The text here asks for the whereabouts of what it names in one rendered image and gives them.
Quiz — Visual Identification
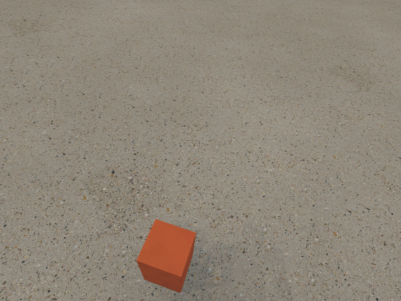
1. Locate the carton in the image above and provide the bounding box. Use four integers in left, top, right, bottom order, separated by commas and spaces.
137, 219, 196, 293

